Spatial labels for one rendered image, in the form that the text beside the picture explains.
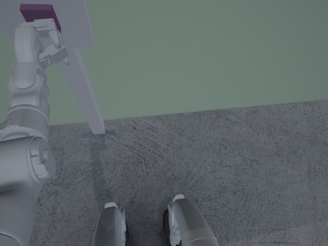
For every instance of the button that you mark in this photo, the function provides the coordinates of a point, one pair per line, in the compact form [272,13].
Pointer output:
[31,12]

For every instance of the panel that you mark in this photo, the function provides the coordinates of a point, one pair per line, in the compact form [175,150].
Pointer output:
[76,32]

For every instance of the right robot foot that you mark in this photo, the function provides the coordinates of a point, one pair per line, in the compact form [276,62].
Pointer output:
[166,227]

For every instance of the left robot thigh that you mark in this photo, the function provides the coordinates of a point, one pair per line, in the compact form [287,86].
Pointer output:
[110,226]

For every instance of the left robot upper arm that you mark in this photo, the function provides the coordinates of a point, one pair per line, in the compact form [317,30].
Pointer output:
[25,164]

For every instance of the left robot hand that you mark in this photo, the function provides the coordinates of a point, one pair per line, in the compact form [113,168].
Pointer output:
[28,47]

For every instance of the robot left forearm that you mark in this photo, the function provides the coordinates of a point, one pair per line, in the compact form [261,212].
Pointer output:
[29,110]

